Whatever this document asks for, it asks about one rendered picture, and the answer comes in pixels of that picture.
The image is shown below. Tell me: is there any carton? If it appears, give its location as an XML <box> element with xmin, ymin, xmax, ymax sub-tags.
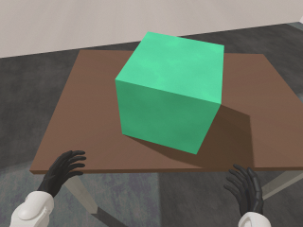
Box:
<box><xmin>115</xmin><ymin>31</ymin><xmax>224</xmax><ymax>154</ymax></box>

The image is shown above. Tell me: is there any table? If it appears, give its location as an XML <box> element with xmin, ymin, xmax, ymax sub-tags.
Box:
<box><xmin>29</xmin><ymin>49</ymin><xmax>303</xmax><ymax>214</ymax></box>

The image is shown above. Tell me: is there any left robot hand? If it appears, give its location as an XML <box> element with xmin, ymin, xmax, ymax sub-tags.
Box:
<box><xmin>37</xmin><ymin>150</ymin><xmax>87</xmax><ymax>198</ymax></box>

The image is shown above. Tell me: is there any right robot hand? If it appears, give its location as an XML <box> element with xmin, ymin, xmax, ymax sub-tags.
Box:
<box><xmin>223</xmin><ymin>164</ymin><xmax>264</xmax><ymax>217</ymax></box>

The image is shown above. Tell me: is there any robot right forearm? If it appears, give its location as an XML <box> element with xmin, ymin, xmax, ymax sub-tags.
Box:
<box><xmin>238</xmin><ymin>212</ymin><xmax>272</xmax><ymax>227</ymax></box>

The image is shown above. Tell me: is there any robot left forearm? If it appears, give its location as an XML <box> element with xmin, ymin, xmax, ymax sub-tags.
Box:
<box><xmin>9</xmin><ymin>191</ymin><xmax>54</xmax><ymax>227</ymax></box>

